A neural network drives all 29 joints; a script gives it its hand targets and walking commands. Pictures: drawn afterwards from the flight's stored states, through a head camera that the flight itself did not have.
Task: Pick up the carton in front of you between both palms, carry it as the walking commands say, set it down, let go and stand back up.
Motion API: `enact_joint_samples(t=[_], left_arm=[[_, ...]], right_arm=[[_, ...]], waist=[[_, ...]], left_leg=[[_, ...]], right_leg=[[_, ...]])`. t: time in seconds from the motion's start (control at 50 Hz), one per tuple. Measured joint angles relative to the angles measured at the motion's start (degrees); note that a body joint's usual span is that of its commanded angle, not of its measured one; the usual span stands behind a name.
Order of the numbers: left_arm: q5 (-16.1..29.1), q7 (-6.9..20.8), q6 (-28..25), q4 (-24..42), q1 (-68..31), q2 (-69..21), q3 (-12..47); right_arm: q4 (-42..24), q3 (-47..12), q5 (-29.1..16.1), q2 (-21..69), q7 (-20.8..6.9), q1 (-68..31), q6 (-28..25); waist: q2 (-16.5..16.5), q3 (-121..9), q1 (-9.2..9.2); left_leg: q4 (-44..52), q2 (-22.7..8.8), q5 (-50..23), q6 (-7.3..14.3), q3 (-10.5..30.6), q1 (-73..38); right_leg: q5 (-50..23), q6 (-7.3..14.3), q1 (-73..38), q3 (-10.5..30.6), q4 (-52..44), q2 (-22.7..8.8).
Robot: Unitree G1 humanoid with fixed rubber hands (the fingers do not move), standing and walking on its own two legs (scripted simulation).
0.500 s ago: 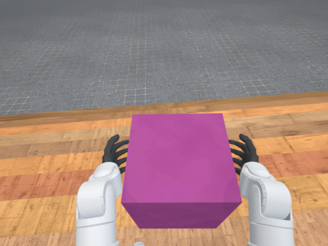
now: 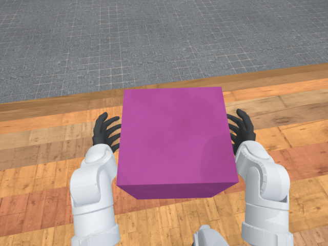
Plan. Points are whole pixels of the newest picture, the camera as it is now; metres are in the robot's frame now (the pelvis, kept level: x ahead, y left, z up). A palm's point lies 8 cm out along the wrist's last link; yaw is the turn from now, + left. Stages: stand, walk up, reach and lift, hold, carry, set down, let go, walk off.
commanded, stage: carry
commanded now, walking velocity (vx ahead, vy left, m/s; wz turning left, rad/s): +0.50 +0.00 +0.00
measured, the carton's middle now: (173, 150) +0.35 -0.01 +0.02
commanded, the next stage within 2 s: none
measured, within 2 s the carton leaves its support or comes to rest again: neither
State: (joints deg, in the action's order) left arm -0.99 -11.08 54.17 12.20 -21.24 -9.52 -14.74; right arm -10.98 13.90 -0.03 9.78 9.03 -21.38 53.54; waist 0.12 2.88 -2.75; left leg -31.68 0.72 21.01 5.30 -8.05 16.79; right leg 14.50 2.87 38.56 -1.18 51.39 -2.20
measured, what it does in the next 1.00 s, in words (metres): goes down: right foot 0.13 m lower, then left foot 0.12 m lower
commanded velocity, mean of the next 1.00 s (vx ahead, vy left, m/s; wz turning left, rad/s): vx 0.50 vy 0.00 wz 0.00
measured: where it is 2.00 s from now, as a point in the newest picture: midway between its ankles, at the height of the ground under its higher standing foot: (176, 125)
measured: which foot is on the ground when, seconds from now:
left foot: down 0.00-0.28, up 0.30-0.72, down 0.74-1.00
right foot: up 0.00-0.24, down 0.26-0.76, up 0.78-1.00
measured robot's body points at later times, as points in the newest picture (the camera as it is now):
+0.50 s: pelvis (195, 178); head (234, 43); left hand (140, 95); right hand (218, 90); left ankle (154, 214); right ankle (182, 222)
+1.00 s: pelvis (185, 117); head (201, 21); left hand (155, 65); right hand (213, 66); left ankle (172, 181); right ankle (196, 158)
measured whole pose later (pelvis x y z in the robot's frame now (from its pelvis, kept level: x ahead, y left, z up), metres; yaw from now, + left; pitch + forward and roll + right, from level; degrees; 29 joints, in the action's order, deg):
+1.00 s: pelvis +0.69 -0.11 -0.29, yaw -1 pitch +3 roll +1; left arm -2.5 -11.1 45.4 -3.0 -16.2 -8.8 -17.5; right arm 5.0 10.5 -1.4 7.6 11.8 -19.4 48.3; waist 0.9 -1.6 -7.1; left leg -50.1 6.7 33.0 8.0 -4.7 20.0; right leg 7.2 2.6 42.6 3.5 62.8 -1.9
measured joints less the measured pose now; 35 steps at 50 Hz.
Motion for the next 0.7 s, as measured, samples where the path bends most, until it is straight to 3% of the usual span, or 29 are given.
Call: enact_joint_samples(t=[0.06, 0.1, 0.18, 0.22, 0.24, 0.28, 0.3, 0.32, 0.34, 0.4, 0.48, 0.54, 0.62, 0.7], left_arm=[[-0.46, 0.09, 0.43, 0.64, 1.07, 0.53, 0.29], [-0.96, 0.12, 0.93, 0.39, 1.38, 1.26, -0.08], [-2.17, -0.15, 1.84, -2.68, -0.08, 2.34, -0.96], [-2.58, -0.47, 2.08, -5.59, -1.4, 2.42, -1.08], [-2.87, -0.57, 2.15, -7.59, -2.36, 2.28, -0.9], [-3.05, -0.7, 2.31, -11.42, -4.83, 1.41, -0.52], [-2.63, -0.83, 2.33, -12.78, -5.56, 1.63, -0.3], [-1.74, -0.85, 2.31, -13.8, -5.61, 2.1, -0.08], [-0.44, -0.76, 2.31, -14.47, -5.15, 2.56, 0.12], [2.04, -0.56, 1.88, -15.76, -3.36, 2.82, -0.08], [2.25, 0.1, -1.75, -15.49, -1.83, 1.44, -0.85], [1.48, 1.15, -4.82, -14.6, -0.92, 0.65, -0.37], [0.62, 1.64, -7.5, -13.01, 1.51, -0.39, 1.0], [0.72, 1.67, -8.64, -12.02, 3.36, 0.13, 2.48]], right_arm=[[-0.01, -1.01, 0.73, 0.1, 0.39, 0.33, 0.56], [1.3, -1.77, 1.76, 0.29, 0.9, -0.42, 1.03], [4.44, -2.76, 2.72, -0.49, 2.13, -2.12, 2.48], [5.97, -2.56, 2.72, -1.38, 2.69, -2.73, 3.53], [6.6, -2.11, 2.76, -1.89, 3.0, -2.66, 4.03], [7.97, -0.53, 3.12, -3.35, 3.56, -2.91, 4.44], [9.42, 0.19, 3.15, -3.71, 3.88, -3.62, 4.14], [11.04, 0.79, 3.41, -3.7, 4.23, -4.42, 3.82], [12.63, 1.58, 3.75, -3.38, 4.55, -5.06, 3.53], [14.33, 4.12, 4.18, -1.16, 4.76, -4.32, 2.69], [12.46, 4.93, 3.65, 0.42, 3.53, -1.59, -0.51], [10.97, 3.62, 2.62, -0.08, 2.5, 0.46, -3.45], [9.53, 2.05, 1.66, -1.08, 1.79, 3.31, -6.17], [8.74, 0.65, 1.9, -1.39, 1.96, 4.96, -7.41]], waist=[[0.03, -2.3, 0.23], [-0.14, -4.15, -0.82], [-1.82, -6.96, -2.38], [-2.09, -7.93, -1.2], [-2.17, -8.13, 0.54], [-1.23, -8.74, 4.97], [-1.12, -8.8, 6.63], [-0.78, -8.48, 7.95], [-0.04, -7.72, 8.62], [0.32, -4.77, 8.81], [0.13, -1.18, 7.23], [-0.12, 0.23, 6.1], [0.22, -0.31, 6.23], [1.95, -2.25, 6.7]], left_leg=[[-2.36, 0.2, 5.35, -0.95, 0.35, -3.63], [-4.64, 0.71, 9.51, -1.57, 0.73, -5.99], [-10.95, 2.08, 19.47, -3.19, 1.49, -11.36], [-17.04, 1.87, 25.32, -3.93, 1.54, -13.88], [-23.5, 1.1, 24.34, -4.14, 1.17, -14.14], [-44.84, -0.71, 19.31, -4.6, 3.41, -9.39], [-54.66, 0.24, 18.6, -4.59, 6.34, -5.48], [-60.14, 0.89, 17.14, -4.6, 8.56, -1.72], [-62.32, 1.0, 15.48, -4.67, 10.37, 1.96], [-57.84, -0.14, 8.8, -4.19, 11.77, 11.91], [-40.99, -2.2, 1.96, -4.41, 10.93, 20.69], [-36.0, -2.8, -7.39, -3.23, 9.65, 25.46], [-19.36, -2.15, -25.49, -2.87, 7.48, 25.09], [-1.88, 0.92, -39.76, -2.22, 2.65, 18.15]], right_leg=[[-6.94, 0.64, 0.78, -1.61, 0.54, 0.26], [-12.37, 0.53, 0.9, -1.57, -1.66, 0.21], [-31.38, 0.52, -2.79, -1.31, -19.15, -0.53], [-34.79, 0.79, -5.86, -2.89, -21.45, -0.44], [-34.17, 0.96, -8.45, -4.37, -20.62, -0.08], [-14.99, 1.64, -12.82, -5.5, -16.73, 2.15], [-4.64, 2.29, -13.21, -5.17, -14.16, 3.39], [2.54, 4.4, -13.05, -5.03, -11.97, 4.73], [4.72, 5.92, -12.41, -5.54, -9.57, 5.8], [7.2, 6.61, -12.63, -6.75, -5.49, 7.01], [11.9, 7.55, -14.58, -7.2, -4.32, 7.72], [15.07, 7.58, -16.42, -6.76, -3.84, 8.22], [21.18, 7.42, -20.06, -5.26, -1.83, 9.46], [29.68, 7.38, -24.38, -4.85, 5.08, 11.14]])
